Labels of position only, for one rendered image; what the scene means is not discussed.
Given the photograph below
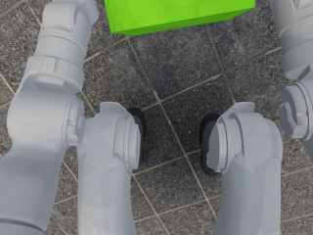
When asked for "robot left forearm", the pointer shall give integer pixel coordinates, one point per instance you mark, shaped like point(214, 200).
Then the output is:
point(61, 49)

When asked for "robot right forearm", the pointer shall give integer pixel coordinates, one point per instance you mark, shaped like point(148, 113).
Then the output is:
point(294, 24)

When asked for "robot left upper arm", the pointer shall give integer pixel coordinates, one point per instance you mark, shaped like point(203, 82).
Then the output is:
point(43, 125)

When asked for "carton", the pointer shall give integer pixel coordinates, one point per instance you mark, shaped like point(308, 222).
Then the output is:
point(137, 17)

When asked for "right robot shin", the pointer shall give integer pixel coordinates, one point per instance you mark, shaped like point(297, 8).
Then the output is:
point(248, 107)

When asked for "robot right upper arm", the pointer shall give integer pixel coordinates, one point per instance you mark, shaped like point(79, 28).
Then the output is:
point(296, 113)

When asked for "robot left foot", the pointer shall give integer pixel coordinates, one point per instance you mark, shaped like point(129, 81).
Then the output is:
point(141, 121)

